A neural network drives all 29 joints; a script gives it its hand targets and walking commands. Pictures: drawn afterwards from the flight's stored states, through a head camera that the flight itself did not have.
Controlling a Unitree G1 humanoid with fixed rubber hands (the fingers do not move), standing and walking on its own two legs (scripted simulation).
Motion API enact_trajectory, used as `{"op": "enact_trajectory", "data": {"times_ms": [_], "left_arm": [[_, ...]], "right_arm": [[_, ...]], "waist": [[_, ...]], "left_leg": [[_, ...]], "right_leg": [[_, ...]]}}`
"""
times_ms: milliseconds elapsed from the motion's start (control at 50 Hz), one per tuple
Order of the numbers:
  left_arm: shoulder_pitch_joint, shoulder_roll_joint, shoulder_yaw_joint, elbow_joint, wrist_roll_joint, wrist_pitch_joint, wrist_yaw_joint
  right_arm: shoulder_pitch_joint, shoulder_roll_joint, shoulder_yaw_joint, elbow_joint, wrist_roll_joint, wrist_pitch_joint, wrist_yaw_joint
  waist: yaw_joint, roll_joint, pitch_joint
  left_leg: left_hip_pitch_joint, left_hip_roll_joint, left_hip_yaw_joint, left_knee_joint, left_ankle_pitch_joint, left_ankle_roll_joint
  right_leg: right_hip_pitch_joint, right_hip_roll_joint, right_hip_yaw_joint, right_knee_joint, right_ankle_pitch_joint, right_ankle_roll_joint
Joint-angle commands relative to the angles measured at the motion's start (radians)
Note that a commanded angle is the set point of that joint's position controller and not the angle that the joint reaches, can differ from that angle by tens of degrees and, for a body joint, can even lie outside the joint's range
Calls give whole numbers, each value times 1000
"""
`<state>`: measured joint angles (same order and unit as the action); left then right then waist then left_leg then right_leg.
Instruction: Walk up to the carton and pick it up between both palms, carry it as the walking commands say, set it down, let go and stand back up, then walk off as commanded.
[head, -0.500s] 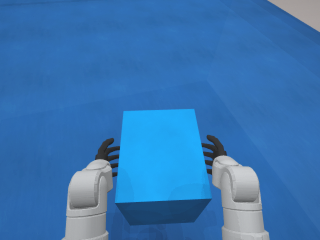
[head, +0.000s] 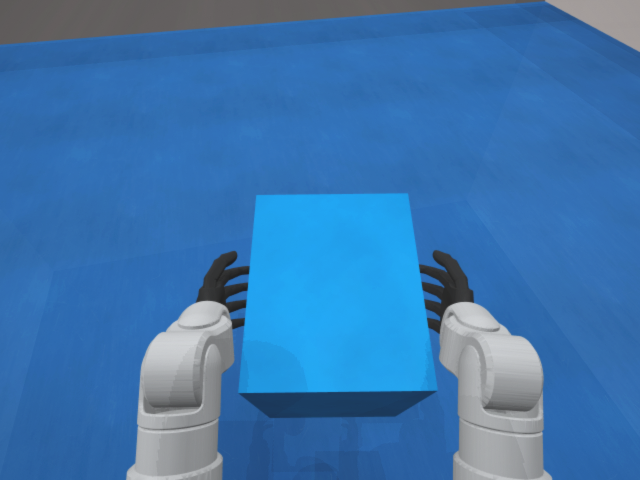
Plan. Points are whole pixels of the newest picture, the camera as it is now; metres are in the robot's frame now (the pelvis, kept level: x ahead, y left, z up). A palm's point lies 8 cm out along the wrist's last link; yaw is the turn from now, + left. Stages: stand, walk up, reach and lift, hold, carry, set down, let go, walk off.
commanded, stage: carry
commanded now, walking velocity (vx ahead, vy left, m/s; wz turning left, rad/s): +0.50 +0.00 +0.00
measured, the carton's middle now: (332, 316) +0.32 +0.00 +0.02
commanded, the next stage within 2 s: none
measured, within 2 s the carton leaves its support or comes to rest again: neither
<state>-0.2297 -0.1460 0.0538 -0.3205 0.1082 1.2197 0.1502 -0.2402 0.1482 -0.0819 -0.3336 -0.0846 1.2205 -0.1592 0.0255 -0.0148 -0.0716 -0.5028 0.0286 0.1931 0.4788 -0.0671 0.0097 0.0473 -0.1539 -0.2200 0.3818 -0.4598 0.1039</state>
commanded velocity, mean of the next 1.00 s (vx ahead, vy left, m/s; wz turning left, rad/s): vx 0.23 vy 0.00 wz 0.00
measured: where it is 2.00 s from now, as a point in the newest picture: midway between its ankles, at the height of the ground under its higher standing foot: (294, 315)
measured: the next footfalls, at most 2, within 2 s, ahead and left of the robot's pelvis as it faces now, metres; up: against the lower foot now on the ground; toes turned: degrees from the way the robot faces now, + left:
right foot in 0.44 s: +0.50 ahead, -0.07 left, +0.00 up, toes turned -14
left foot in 0.84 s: +0.75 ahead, +0.15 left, +0.00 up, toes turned +9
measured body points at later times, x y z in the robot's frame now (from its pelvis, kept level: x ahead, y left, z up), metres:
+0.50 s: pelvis +0.37 +0.01 +0.00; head +0.35 +0.02 +0.45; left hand +0.65 +0.15 +0.08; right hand +0.65 -0.12 +0.08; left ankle +0.14 +0.10 -0.67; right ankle +0.46 -0.06 -0.72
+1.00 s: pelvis +0.61 +0.07 +0.01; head +0.64 +0.10 +0.46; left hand +0.91 +0.20 +0.06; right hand +0.91 -0.07 +0.08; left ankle +0.71 +0.15 -0.72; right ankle +0.55 -0.04 -0.71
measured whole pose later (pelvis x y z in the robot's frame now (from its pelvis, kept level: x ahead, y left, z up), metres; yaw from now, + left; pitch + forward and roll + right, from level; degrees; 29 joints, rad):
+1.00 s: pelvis +0.61 +0.07 +0.01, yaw -3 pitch +4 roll +1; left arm -0.25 -0.15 0.10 -0.24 0.16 1.24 0.14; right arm -0.29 0.16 -0.09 -0.17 -0.08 1.19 -0.16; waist 0.01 -0.09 -0.02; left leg -0.42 0.01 0.22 0.44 -0.09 0.08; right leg -0.31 -0.07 -0.09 0.71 -0.56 0.04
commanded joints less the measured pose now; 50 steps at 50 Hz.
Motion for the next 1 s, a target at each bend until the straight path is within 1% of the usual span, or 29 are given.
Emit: {"op": "enact_trajectory", "data": {"times_ms": [0, 20, 40, 100, 180, 220, 260, 320, 380, 400, 420, 440, 460, 500, 520, 560, 580, 600, 640, 680, 760, 780, 800, 820, 860, 880, 900, 960, 980], "left_arm": [[-420, -951, -655, -34, -437, -2, -315], [-497, -945, -666, -49, -455, -3, -320], [-507, -960, -678, -54, -457, -4, -320], [-590, -1029, -719, -128, -487, -28, -306], [-561, -1077, -719, -201, -475, -58, -268], [-442, -1076, -700, -151, -439, -52, -248], [-375, -1020, -690, -133, -413, -46, -243], [-403, -997, -714, -112, -411, -33, -250], [-472, -998, -728, -93, -428, -14, -269], [-421, -987, -706, -42, -426, -10, -281], [-424, -962, -687, -25, -404, -5, -287], [-418, -999, -679, 33, -407, -3, -294], [-415, -972, -685, 46, -399, -11, -298], [-425, -1063, -690, 84, -437, -15, -299], [-447, -1067, -686, -3, -450, -33, -304], [-570, -1090, -687, -122, -488, -52, -308], [-452, -1044, -597, 35, -411, -59, -306], [-476, -1027, -571, 47, -392, -96, -303], [-541, -1025, -690, -195, -495, -81, -309], [-471, -1006, -656, -100, -446, -73, -302], [-400, -988, -658, -42, -413, -36, -307], [-419, -961, -662, -80, -409, -30, -292], [-426, -959, -660, -58, -405, -17, -285], [-445, -929, -647, -44, -391, -18, -285], [-387, -957, -652, 43, -386, -6, -282], [-441, -972, -677, 0, -416, 3, -283], [-398, -970, -655, 26, -380, 3, -279], [-546, -1026, -680, -35, -427, -24, -288], [-573, -1018, -716, -141, -456, -33, -283]], "right_arm": [[-354, 945, 657, 13, 364, -10, 289], [-342, 966, 643, 50, 356, -20, 285], [-341, 1000, 653, 53, 359, -16, 287], [-404, 1080, 640, 39, 402, -34, 312], [-502, 1086, 692, -143, 475, -56, 314], [-468, 1037, 696, -183, 475, -52, 313], [-359, 997, 686, -120, 435, -31, 311], [-336, 988, 675, -42, 425, -5, 326], [-348, 960, 680, -40, 408, 5, 324], [-378, 932, 676, -19, 399, 6, 320], [-407, 930, 664, -24, 398, 9, 326], [-439, 959, 680, -24, 406, 12, 327], [-457, 969, 711, 16, 423, 19, 319], [-496, 968, 681, -6, 426, 0, 321], [-511, 1008, 680, -24, 438, -15, 326], [-516, 1060, 666, -25, 433, -34, 324], [-472, 1032, 611, 81, 379, -41, 318], [-411, 1016, 564, 124, 338, -75, 310], [-395, 1072, 686, -36, 412, -63, 294], [-457, 1025, 678, -49, 408, -63, 287], [-420, 990, 662, -11, 406, -40, 294], [-408, 994, 685, -29, 416, -26, 299], [-388, 981, 668, 34, 416, -15, 304], [-341, 951, 639, 80, 404, -3, 313], [-365, 940, 640, 73, 413, 0, 320], [-340, 966, 628, 109, 414, -3, 325], [-343, 973, 639, 95, 411, -6, 328], [-443, 1009, 591, 61, 405, -36, 335], [-446, 1043, 639, -5, 429, -44, 328]], "waist": [[-43, 288, -436], [-51, 236, -411], [-46, 100, -291], [-37, 167, -285], [-32, 153, -361], [-29, 226, -320], [-34, 208, -330], [-27, 216, -326], [-2, 121, -325], [37, 106, -390], [33, -89, -473], [3, -196, -396], [23, -197, -425], [12, -5, -323], [0, 18, -312], [4, -45, -271], [4, -162, -262], [4, -157, -297], [-1, -248, -316], [3, -246, -282], [-10, -61, -306], [-30, -38, -332], [-29, 98, -364], [-31, 242, -384], [-16, 154, -445], [-21, 210, -475], [-17, 194, -436], [-18, 276, -451], [-12, 186, -485]], "left_leg": [[956, 432, -724, -187, 260, 241], [888, 438, -625, -134, 246, 289], [757, 393, -551, -163, 350, 211], [640, 302, -330, -240, 177, 131], [771, 291, -183, -205, 564, 133], [799, 253, -108, -182, 684, 115], [774, 218, -41, -158, 648, 90], [735, 183, 12, -78, 893, 30], [499, 138, 68, 159, 699, -10], [335, 98, 73, 353, 497, -30], [79, 46, 40, 663, 55, -47], [-135, -31, -77, 811, -490, -16], [-347, -11, -218, 938, -502, -2], [-281, 65, -216, 834, -434, -6], [-169, 106, -218, 674, -352, -11], [-44, 60, -132, 418, -265, -25], [18, 57, -112, 356, -249, -33], [40, 42, -91, 281, -204, -39], [91, 8, -34, 158, -137, -48], [167, -10, 26, 121, -22, -51], [344, -21, 27, -76, 245, -37], [447, 42, -26, -168, 365, -14], [602, 188, -135, -93, 736, 23], [715, 357, -368, -105, 1020, 72], [772, 374, -343, -28, 1007, 123], [746, 351, -339, -38, 884, 113], [654, 277, -215, -70, 650, 89], [517, 234, -242, -155, 157, 65], [521, 238, -209, -167, 63, 66]], "right_leg": [[-725, 130, 141, 928, -107, -55], [-754, 57, 211, 944, -87, -69], [-750, 38, 235, 877, -38, -63], [-686, 21, 198, 627, 80, -100], [-696, 52, 131, 432, 202, -113], [-678, 89, 71, 304, 303, -115], [-564, 138, 22, 128, 372, -121], [-439, 207, -38, 78, 499, -144], [-134, 202, -59, 8, 550, -175], [77, 109, 63, 8, 533, -226], [314, -146, 425, -13, 588, -315], [356, -308, 695, -58, 648, -378], [510, -362, 751, -16, 675, -462], [284, -262, 519, -78, 720, -391], [100, -215, 382, -113, 695, -310], [-69, -152, 196, -171, 589, -254], [-110, -151, 178, -184, 554, -247], [-68, -149, 121, -143, 689, -239], [-49, -108, 65, -94, 828, -195], [-128, -87, 28, -78, 761, -163], [-194, -9, -29, 122, 627, -92], [-218, 20, -34, 275, 599, -60], [-395, 63, -24, 361, 362, -31], [-505, 119, 60, 480, -93, -20], [-480, 90, 165, 448, -153, -49], [-496, 80, 195, 442, -152, -51], [-457, 54, 162, 338, -169, -69], [-330, 103, 133, 216, -66, -84], [-266, 90, 103, 101, 38, -94]]}}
